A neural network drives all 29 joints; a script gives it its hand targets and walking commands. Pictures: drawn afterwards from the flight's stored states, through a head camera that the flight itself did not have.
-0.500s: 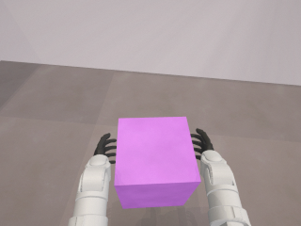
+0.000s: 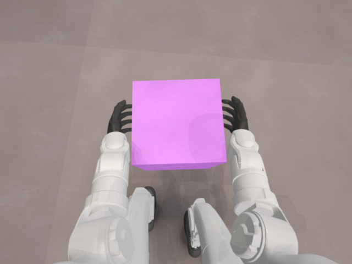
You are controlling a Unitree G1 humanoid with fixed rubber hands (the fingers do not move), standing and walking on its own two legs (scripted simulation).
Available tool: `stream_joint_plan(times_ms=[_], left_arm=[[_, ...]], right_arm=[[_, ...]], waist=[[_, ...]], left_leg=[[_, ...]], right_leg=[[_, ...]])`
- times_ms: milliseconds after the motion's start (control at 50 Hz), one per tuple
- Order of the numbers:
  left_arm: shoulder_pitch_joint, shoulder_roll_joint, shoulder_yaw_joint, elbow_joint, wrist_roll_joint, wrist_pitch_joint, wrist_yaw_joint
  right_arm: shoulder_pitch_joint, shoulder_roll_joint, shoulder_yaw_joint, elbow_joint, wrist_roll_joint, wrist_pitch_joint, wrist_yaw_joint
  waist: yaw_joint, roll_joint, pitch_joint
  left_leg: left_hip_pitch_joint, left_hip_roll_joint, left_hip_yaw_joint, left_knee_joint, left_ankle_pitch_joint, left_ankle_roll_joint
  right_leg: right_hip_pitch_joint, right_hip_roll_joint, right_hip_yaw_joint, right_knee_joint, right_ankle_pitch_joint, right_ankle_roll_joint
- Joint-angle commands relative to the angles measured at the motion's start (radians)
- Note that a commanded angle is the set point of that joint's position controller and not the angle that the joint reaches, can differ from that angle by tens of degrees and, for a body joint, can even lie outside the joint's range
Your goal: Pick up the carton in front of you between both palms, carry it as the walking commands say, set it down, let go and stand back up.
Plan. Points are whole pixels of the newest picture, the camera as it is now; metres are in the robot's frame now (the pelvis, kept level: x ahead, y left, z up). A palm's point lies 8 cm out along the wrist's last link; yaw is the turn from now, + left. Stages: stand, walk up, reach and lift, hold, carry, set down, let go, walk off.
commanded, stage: set down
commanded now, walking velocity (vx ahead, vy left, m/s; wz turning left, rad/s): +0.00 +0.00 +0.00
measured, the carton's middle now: (176, 132) +0.41 -0.01 -0.18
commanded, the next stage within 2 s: none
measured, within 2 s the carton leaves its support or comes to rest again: rests again in 1.54 s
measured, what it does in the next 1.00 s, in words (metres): lowers itself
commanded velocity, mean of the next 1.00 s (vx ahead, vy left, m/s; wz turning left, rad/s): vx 0.00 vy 0.00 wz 0.00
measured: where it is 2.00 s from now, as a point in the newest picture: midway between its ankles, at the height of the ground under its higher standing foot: (169, 229)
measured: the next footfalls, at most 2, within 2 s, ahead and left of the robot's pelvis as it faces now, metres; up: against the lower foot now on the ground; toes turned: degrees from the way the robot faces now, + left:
none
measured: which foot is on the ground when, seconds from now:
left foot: down 0.00-1.00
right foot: down 0.00-1.00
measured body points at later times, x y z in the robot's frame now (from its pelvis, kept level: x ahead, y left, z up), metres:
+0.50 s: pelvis -0.01 +0.00 -0.12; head +0.26 +0.01 +0.23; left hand +0.47 +0.15 -0.24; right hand +0.46 -0.14 -0.21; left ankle +0.13 +0.11 -0.66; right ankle +0.02 -0.12 -0.66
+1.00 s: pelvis -0.04 +0.01 -0.24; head +0.31 +0.04 +0.04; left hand +0.51 +0.17 -0.39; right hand +0.52 -0.13 -0.36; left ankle +0.13 +0.11 -0.66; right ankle +0.02 -0.12 -0.66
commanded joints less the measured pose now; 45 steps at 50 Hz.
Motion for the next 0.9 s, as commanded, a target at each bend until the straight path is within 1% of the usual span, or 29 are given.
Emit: stream_joint_plan(times_ms=[0, 60, 80, 100, 140, 160, 200, 220, 240, 280, 300, 320, 380, 400, 420, 440, 460, 540, 560, 580, 600, 680, 700, 720, 760, 780, 800, 840, 880], left_arm=[[-0.663, -0.604, -0.593, -0.19, -0.229, -0.162, -0.121], [-0.518, -0.654, -0.592, -0.154, -0.252, -0.15, -0.119], [-0.532, -0.649, -0.606, -0.212, -0.241, -0.143, -0.129], [-0.504, -0.641, -0.547, -0.062, -0.236, -0.116, -0.136], [-0.602, -0.598, -0.534, -0.089, -0.216, -0.105, -0.157], [-0.641, -0.642, -0.527, -0.091, -0.228, -0.093, -0.187], [-0.703, -0.724, -0.503, -0.002, -0.213, -0.091, -0.211], [-0.754, -0.701, -0.509, -0.054, -0.201, -0.098, -0.222], [-0.704, -0.697, -0.484, -0.042, -0.214, -0.087, -0.231], [-0.663, -0.668, -0.42, 0.095, -0.193, -0.062, -0.252], [-0.767, -0.663, -0.445, -0.013, -0.211, -0.078, -0.256], [-0.79, -0.681, -0.439, 0.043, -0.223, -0.058, -0.26], [-0.823, -0.675, -0.439, 0.015, -0.192, -0.054, -0.237], [-0.862, -0.642, -0.46, -0.03, -0.198, -0.041, -0.234], [-0.844, -0.64, -0.417, 0.034, -0.2, -0.043, -0.228], [-0.895, -0.668, -0.451, 0.018, -0.213, -0.033, -0.221], [-0.939, -0.627, -0.42, -0.019, -0.208, -0.033, -0.211], [-0.993, -0.711, -0.487, -0.004, -0.233, 0.003, -0.186], [-0.98, -0.697, -0.46, -0.011, -0.246, 0.009, -0.189], [-1.002, -0.719, -0.469, 0.017, -0.244, 0.023, -0.181], [-1.014, -0.723, -0.478, -0.064, -0.241, 0.007, -0.176], [-1.214, -0.652, -0.522, -0.162, -0.296, 0.029, -0.164], [-1.187, -0.676, -0.524, -0.121, -0.292, 0.052, -0.171], [-1.222, -0.7, -0.528, -0.159, -0.307, 0.045, -0.174], [-1.22, -0.622, -0.507, -0.071, -0.299, 0.073, -0.17], [-1.223, -0.706, -0.477, -0.049, -0.307, 0.075, -0.169], [-1.256, -0.648, -0.489, -0.044, -0.303, 0.077, -0.17], [-1.256, -0.703, -0.523, -0.05, -0.329, 0.093, -0.169], [-1.33, -0.644, -0.462, -0.05, -0.314, 0.075, -0.173]], right_arm=[[-0.579, 0.705, 0.721, -0.131, 0.253, -0.105, 0.08], [-0.455, 0.673, 0.729, -0.105, 0.268, -0.104, 0.023], [-0.434, 0.746, 0.713, -0.07, 0.258, -0.082, 0.032], [-0.456, 0.719, 0.674, -0.041, 0.248, -0.071, 0.037], [-0.438, 0.765, 0.586, 0.065, 0.201, -0.037, 0.044], [-0.493, 0.776, 0.607, 0.031, 0.219, -0.031, 0.064], [-0.622, 0.807, 0.602, 0.025, 0.208, -0.031, 0.079], [-0.555, 0.839, 0.566, 0.097, 0.215, -0.02, 0.084], [-0.667, 0.83, 0.624, -0.034, 0.242, -0.033, 0.087], [-0.71, 0.799, 0.602, -0.021, 0.234, -0.018, 0.092], [-0.657, 0.824, 0.568, 0.051, 0.227, -0.006, 0.101], [-0.705, 0.775, 0.556, 0.01, 0.189, -0.003, 0.102], [-0.733, 0.813, 0.535, 0.094, 0.206, 0.017, 0.114], [-0.761, 0.752, 0.543, 0.055, 0.192, 0.021, 0.112], [-0.772, 0.749, 0.581, 0.062, 0.215, 0.022, 0.114], [-0.78, 0.724, 0.532, 0.065, 0.172, 0.019, 0.12], [-0.839, 0.752, 0.546, 0.059, 0.201, 0.027, 0.126], [-0.902, 0.724, 0.531, 0.043, 0.252, 0.039, 0.158], [-0.973, 0.737, 0.587, 0.02, 0.279, 0.05, 0.163], [-0.974, 0.716, 0.575, 0.025, 0.273, 0.052, 0.166], [-0.978, 0.771, 0.605, 0.032, 0.281, 0.061, 0.172], [-0.97, 0.705, 0.559, 0.08, 0.272, 0.094, 0.199], [-1.015, 0.66, 0.54, 0.063, 0.296, 0.099, 0.202], [-1.08, 0.702, 0.561, 0.071, 0.287, 0.103, 0.204], [-1.096, 0.604, 0.513, 0.101, 0.275, 0.101, 0.198], [-1.118, 0.648, 0.479, 0.141, 0.289, 0.113, 0.21], [-1.148, 0.573, 0.471, 0.126, 0.281, 0.099, 0.217], [-1.218, 0.563, 0.454, 0.038, 0.261, 0.092, 0.228], [-1.108, 0.629, 0.432, 0.157, 0.285, 0.118, 0.242]], waist=[[0.055, -0.017, -1.33], [0.027, 0.044, -1.392], [0.057, 0.018, -1.34], [0.045, 0.04, -1.154], [0.027, 0.052, -1.014], [0.065, 0.058, -0.995], [0.02, 0.026, -0.963], [0.033, 0.076, -1.038], [0.075, 0.03, -1.097], [0.051, 0.011, -1.021], [0.091, 0.053, -1.057], [-0.023, -0.007, -1.027], [0.093, 0.066, -1.152], [0.018, 0.07, -1.131], [0.055, 0.031, -1.14], [-0.025, 0.033, -1.137], [0.022, 0.012, -1.21], [0.03, 0.159, -1.291], [0.074, 0.097, -1.257], [0.037, 0.14, -1.289], [0.123, 0.084, -1.36], [0.041, 0.056, -1.383], [0.064, 0.144, -1.311], [0.06, 0.091, -1.376], [0.006, 0.154, -1.227], [0.061, 0.17, -1.242], [0.02, 0.219, -1.22], [0.022, 0.226, -1.274], [0.021, 0.182, -1.223]], left_leg=[[0.683, -0.096, -0.069, 0.286, 0.504, 0.012], [0.721, -0.108, -0.074, 0.319, 0.587, 0.007], [0.631, -0.126, -0.066, 0.3, 0.512, 0.006], [0.526, -0.108, -0.059, 0.289, 0.409, -0.006], [0.378, -0.118, -0.035, 0.282, 0.282, -0.018], [0.309, -0.113, -0.03, 0.313, 0.276, -0.012], [0.209, -0.109, -0.05, 0.343, 0.262, 0.001], [0.202, -0.112, -0.008, 0.359, 0.211, -0.015], [0.177, -0.113, -0.012, 0.378, 0.252, -0.012], [0.101, -0.094, -0.052, 0.408, 0.286, 0.004], [0.048, -0.106, -0.018, 0.418, 0.247, -0.016], [-0.053, -0.088, -0.041, 0.448, 0.212, -0.023], [0.069, -0.108, 0.016, 0.469, 0.19, -0.029], [0.016, -0.096, -0.025, 0.507, 0.185, -0.034], [0.025, -0.095, -0.022, 0.524, 0.169, -0.025], [0.063, -0.107, -0.04, 0.516, 0.145, -0.034], [0.094, -0.105, -0.01, 0.542, 0.126, -0.037], [0.171, -0.109, -0.024, 0.584, 0.192, -0.055], [0.141, -0.101, -0.019, 0.596, 0.201, -0.047], [0.136, -0.106, -0.007, 0.636, 0.197, -0.053], [0.182, -0.124, 0.016, 0.634, 0.202, -0.043], [0.287, -0.1, -0.046, 0.677, 0.208, -0.047], [0.259, -0.087, -0.053, 0.7, 0.249, -0.056], [0.242, -0.097, -0.037, 0.711, 0.175, -0.052], [0.206, -0.084, -0.06, 0.731, 0.107, -0.055], [0.222, -0.099, -0.047, 0.701, 0.068, -0.06], [0.227, -0.078, -0.077, 0.714, 0.041, -0.076], [0.256, -0.085, -0.085, 0.759, 0.059, -0.076], [0.249, -0.083, -0.067, 0.798, 0.174, -0.056]], right_leg=[[-0.117, 0.091, 0.075, 0.021, 0.442, 0.048], [-0.159, 0.103, 0.071, 0.057, 0.518, 0.065], [-0.167, 0.118, 0.057, 0.062, 0.494, 0.064], [-0.239, 0.106, 0.057, 0.043, 0.39, 0.054], [-0.264, 0.119, 0.07, 0.028, 0.3, 0.047], [-0.283, 0.107, 0.094, 0.037, 0.305, 0.051], [-0.351, 0.108, 0.083, 0.066, 0.282, 0.05], [-0.298, 0.108, 0.09, 0.056, 0.258, 0.045], [-0.307, 0.116, 0.052, 0.112, 0.318, 0.062], [-0.419, 0.096, 0.063, 0.152, 0.386, 0.061], [-0.347, 0.104, 0.075, 0.161, 0.357, 0.046], [-0.372, 0.099, 0.067, 0.187, 0.383, 0.049], [-0.462, 0.132, 0.021, 0.236, 0.249, 0.061], [-0.471, 0.124, 0.026, 0.285, 0.271, 0.055], [-0.569, 0.127, 0.004, 0.305, 0.215, 0.061], [-0.622, 0.142, -0.048, 0.335, 0.18, 0.059], [-0.639, 0.155, -0.05, 0.342, 0.126, 0.064], [-0.746, 0.161, -0.057, 0.426, 0.15, 0.047], [-0.757, 0.158, -0.06, 0.435, 0.113, 0.048], [-0.783, 0.157, -0.035, 0.432, 0.12, 0.047], [-0.785, 0.161, -0.071, 0.459, 0.098, 0.058], [-0.922, 0.163, -0.091, 0.521, 0.076, 0.04], [-1.019, 0.157, -0.091, 0.525, 0.035, 0.026], [-0.944, 0.156, -0.088, 0.533, 0.045, 0.031], [-1.076, 0.145, -0.11, 0.579, -0.007, 0.027], [-1.052, 0.16, -0.097, 0.572, -0.005, 0.013], [-1.151, 0.15, -0.103, 0.611, -0.052, 0.012], [-1.164, 0.135, -0.107, 0.653, -0.039, 0.003], [-1.218, 0.145, -0.107, 0.625, -0.053, -0.009]])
